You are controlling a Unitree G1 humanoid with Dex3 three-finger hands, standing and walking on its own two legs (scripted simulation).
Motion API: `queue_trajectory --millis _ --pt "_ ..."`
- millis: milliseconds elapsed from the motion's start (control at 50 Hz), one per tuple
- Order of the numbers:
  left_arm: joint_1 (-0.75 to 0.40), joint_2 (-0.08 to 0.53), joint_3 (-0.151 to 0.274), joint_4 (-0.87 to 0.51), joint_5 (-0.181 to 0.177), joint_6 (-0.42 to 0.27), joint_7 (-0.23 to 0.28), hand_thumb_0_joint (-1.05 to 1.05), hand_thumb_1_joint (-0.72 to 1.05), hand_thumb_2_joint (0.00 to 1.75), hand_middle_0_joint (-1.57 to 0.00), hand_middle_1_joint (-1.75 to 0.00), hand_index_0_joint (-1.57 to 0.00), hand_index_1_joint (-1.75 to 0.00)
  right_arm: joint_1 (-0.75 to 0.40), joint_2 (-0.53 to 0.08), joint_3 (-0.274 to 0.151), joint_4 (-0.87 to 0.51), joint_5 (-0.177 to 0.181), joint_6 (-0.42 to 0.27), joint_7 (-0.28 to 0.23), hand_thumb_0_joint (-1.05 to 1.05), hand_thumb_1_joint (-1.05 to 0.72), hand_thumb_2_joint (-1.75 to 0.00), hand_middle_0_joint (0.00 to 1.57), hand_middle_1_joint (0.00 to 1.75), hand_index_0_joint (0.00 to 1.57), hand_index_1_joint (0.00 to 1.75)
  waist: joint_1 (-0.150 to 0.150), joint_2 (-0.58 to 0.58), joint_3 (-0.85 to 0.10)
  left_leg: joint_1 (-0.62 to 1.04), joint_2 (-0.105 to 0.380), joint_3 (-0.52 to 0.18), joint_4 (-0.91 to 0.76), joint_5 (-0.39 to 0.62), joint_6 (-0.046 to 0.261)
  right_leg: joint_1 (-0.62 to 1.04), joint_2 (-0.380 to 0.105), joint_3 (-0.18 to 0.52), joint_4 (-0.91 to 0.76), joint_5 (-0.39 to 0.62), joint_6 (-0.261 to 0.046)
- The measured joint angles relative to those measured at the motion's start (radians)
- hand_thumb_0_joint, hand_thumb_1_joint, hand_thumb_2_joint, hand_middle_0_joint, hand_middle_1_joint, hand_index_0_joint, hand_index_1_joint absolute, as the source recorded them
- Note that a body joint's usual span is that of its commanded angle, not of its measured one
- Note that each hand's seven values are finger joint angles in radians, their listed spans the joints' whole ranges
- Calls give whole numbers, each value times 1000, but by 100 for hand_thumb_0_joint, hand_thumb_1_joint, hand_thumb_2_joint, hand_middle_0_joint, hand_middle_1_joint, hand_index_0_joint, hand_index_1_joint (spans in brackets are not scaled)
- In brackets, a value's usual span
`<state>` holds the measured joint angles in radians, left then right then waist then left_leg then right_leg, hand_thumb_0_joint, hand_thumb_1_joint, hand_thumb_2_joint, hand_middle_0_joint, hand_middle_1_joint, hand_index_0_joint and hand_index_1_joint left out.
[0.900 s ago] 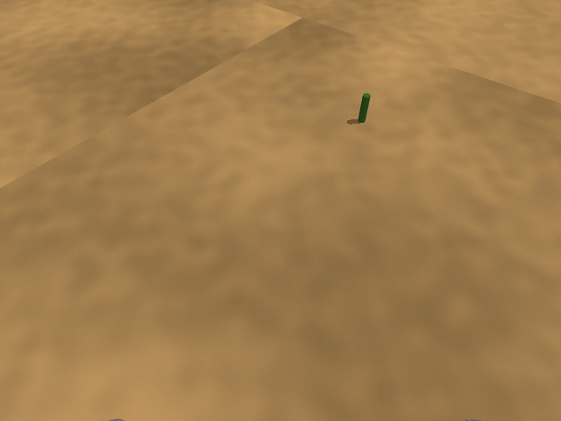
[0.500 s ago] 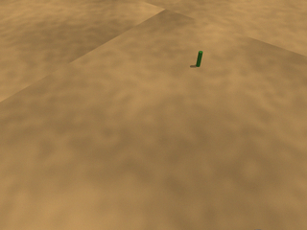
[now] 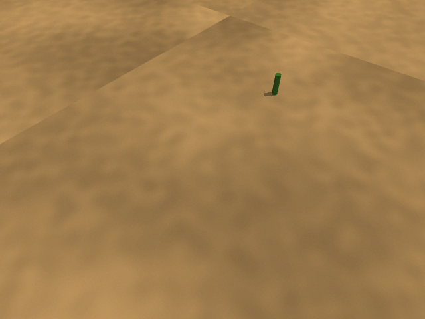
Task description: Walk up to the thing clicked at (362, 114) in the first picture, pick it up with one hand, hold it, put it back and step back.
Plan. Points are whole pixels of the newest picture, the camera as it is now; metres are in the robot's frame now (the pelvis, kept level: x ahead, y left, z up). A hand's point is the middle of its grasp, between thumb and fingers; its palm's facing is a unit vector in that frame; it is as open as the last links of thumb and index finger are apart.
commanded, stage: stand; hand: left
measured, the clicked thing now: (276, 84) +1.72 -0.45 -0.70
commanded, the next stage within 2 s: walk up in 0.22 s
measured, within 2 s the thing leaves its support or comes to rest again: neither
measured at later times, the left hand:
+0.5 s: hand (109, 307) +0.16 +0.24 -0.13, palm faces -0.16 -0.91 -0.38, open 7.3 cm
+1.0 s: hand (167, 220) +0.38 +0.15 -0.18, palm faces -0.28 -0.90 -0.32, open 7.4 cm
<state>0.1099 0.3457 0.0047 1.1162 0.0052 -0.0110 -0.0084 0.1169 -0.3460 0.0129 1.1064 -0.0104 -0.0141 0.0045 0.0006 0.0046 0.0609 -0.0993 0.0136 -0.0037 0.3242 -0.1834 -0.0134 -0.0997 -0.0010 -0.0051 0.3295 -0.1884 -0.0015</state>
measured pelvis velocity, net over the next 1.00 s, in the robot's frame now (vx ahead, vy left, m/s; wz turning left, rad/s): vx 0.27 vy -0.11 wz -0.28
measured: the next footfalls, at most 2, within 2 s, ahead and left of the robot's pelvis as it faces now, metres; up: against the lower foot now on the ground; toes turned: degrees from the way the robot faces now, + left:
right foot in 0.54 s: +0.16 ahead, -0.23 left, +0.00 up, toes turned -16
left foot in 0.96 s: +0.44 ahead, -0.02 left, +0.00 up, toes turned -9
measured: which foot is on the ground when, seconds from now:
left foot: down 0.00-0.54, up 0.56-0.94, down 0.96-1.00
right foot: down 0.00-0.26, up 0.28-0.52, down 0.54-0.98, up 1.00-1.00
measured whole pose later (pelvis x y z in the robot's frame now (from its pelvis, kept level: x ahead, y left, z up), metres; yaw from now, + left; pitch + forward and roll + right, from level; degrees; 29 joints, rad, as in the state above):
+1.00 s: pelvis +0.27 -0.11 -0.03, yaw -16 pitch -2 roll +0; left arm 0.34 0.43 0.06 0.91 0.01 -0.06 -0.07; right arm 0.21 -0.42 -0.09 0.89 -0.04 -0.10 0.08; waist 0.02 -0.04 0.05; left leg -0.41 0.08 0.11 0.64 -0.19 0.01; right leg -0.16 -0.02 0.04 0.81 -0.48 -0.03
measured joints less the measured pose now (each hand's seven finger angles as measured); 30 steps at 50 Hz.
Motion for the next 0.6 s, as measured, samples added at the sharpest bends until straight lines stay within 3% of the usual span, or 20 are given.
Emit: queue_trajectory --millis 220,280,320,380,480,540,560,580,600 --pt "7 0 0 3 1 -1 0 0 91 90 -20 -30 -20 -30 4 -1 1 2 0 1 1 0 -90 -90 20 29 20 30 1 -2 1 0 -1 0 -2 1 1 0 -1 0 -3 2 1" --pt "52 14 39 -43 21 11 -42 0 91 90 -20 -30 -20 -30 27 -2 -37 -39 -21 -23 23 0 -90 -90 21 30 20 30 13 -14 -23 -29 2 37 65 -105 30 -77 1 27 142 -161 -20" --pt "73 29 56 -58 32 25 -65 0 91 90 -20 -30 -20 -30 47 -14 -61 -79 -26 -50 30 0 -90 -90 21 30 20 30 8 -11 -34 -32 16 65 69 -78 39 -180 0 24 337 -219 -23" --pt "85 66 72 -80 33 29 -93 0 91 90 -20 -30 -20 -30 80 -34 -80 -109 -31 -69 29 0 -90 -90 21 30 20 30 -5 -23 -33 -1 28 93 52 -77 25 -301 -39 30 511 -208 -17" --pt "106 102 94 -118 27 19 -131 0 91 90 -20 -30 -20 -30 118 -99 -104 -107 -48 -59 41 0 -90 -90 21 30 20 30 -4 -1 -37 80 78 139 58 -137 -8 -334 -113 0 406 -161 -1" --pt "119 127 105 -131 29 2 -129 0 91 90 -20 -30 -20 -30 128 -128 -112 -109 -48 -48 45 1 -90 -90 21 30 20 30 -5 9 -45 84 121 154 175 -243 -8 -286 -115 -33 316 -93 -1" --pt "118 131 111 -138 31 -10 -121 0 91 90 -20 -30 -20 -30 129 -138 -112 -109 -48 -41 43 1 -90 -90 21 30 20 30 -2 26 -43 54 148 135 273 -290 18 -283 -94 -46 332 -45 5" --pt "116 127 116 -150 32 -23 -109 0 91 90 -20 -30 -20 -30 126 -145 -112 -106 -44 -30 39 1 -90 -90 21 30 20 30 4 44 -38 -4 155 88 414 -328 31 -291 -73 -60 376 -65 5" --pt "118 119 116 -163 28 -33 -98 0 91 90 -20 -30 -20 -30 119 -147 -109 -103 -39 -19 38 1 -90 -90 21 30 20 30 13 53 -34 -67 136 45 552 -337 33 -290 -59 -66 401 -92 1"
